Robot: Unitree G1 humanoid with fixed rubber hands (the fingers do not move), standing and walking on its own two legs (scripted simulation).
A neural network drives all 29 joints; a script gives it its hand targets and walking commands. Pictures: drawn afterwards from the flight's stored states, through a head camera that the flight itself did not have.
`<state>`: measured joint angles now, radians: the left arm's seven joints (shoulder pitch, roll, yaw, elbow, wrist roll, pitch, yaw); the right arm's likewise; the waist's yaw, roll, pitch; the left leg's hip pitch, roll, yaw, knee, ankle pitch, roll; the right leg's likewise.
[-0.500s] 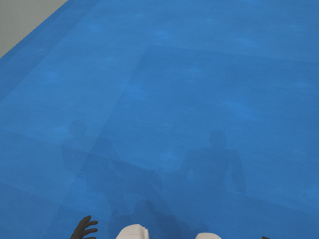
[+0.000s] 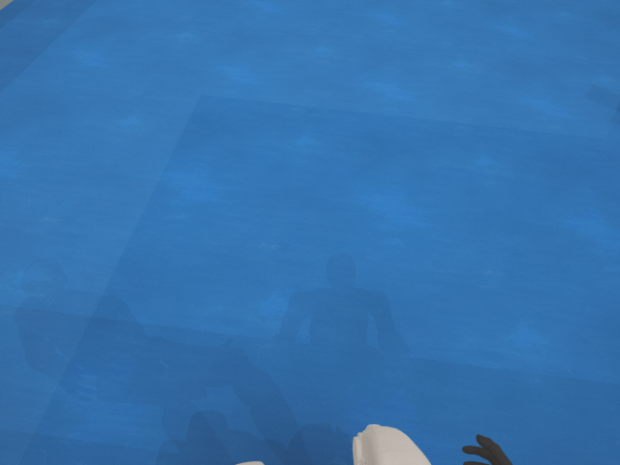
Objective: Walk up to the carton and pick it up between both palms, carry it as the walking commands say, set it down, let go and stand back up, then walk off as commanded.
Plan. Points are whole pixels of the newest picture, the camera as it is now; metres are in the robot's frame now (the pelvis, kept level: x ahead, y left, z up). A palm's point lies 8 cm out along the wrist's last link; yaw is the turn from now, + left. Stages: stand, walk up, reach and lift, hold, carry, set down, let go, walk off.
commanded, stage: walk up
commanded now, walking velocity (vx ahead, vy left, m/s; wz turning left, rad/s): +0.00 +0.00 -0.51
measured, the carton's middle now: out of the picture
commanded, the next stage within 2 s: none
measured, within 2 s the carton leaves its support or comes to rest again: neither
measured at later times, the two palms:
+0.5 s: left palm (188, 461) +0.13 +0.18 -0.13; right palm out of the picture +0.00 -0.31 -0.13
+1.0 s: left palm (329, 284) +0.41 -0.01 -0.14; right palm out of the picture -0.06 -0.29 -0.16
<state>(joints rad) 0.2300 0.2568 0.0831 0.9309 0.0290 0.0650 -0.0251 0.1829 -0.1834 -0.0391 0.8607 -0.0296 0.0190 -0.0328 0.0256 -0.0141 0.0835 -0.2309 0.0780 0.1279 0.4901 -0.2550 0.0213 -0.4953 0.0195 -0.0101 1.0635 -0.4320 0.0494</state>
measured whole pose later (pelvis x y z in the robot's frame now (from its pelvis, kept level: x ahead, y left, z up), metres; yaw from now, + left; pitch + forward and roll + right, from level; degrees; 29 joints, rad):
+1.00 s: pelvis +0.15 -0.15 -0.03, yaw -28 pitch +1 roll +0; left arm 0.05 0.25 0.07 0.88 0.03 -0.01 -0.08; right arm 0.52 -0.20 -0.05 1.07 -0.01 -0.05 0.01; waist -0.08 0.01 0.05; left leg 0.10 0.22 0.29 0.51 -0.52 -0.14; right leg -0.52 -0.04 -0.13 0.64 -0.15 -0.04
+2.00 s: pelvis +0.54 -0.45 -0.02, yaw -42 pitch +2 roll -1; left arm 0.03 0.20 0.06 0.92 0.04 -0.02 -0.09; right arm 0.52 -0.20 -0.06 1.10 -0.02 -0.05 -0.01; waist -0.12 0.06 0.04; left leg -0.03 0.23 0.18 0.53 -0.47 -0.13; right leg -0.45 -0.05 -0.13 0.57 -0.16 -0.01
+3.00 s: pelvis +0.89 -0.79 +0.00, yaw -43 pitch +0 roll -1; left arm 0.06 0.22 0.06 0.93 0.02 0.00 -0.07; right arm 0.50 -0.17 -0.05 1.10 -0.02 -0.06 -0.01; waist -0.12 0.00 0.06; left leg -0.01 0.09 0.14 0.32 -0.30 -0.04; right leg -0.51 -0.12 -0.10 0.62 -0.07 0.03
